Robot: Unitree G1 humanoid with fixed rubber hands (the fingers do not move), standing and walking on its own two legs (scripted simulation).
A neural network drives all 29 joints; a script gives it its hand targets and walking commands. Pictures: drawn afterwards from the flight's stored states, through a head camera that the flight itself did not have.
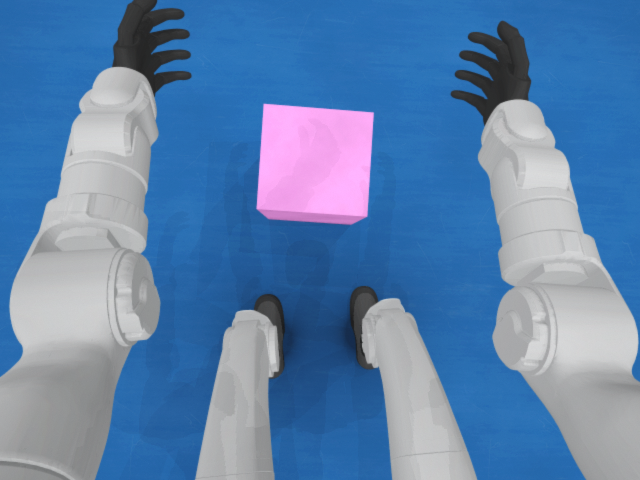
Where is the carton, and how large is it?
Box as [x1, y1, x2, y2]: [257, 104, 373, 224]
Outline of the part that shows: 264,104 257,209 265,216 272,219 351,224 365,217 367,213 373,112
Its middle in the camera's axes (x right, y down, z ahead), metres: -0.01 -0.15 +0.85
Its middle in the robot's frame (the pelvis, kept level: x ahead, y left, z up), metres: +0.51 -0.02 -0.52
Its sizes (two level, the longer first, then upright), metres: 0.210 0.200 0.250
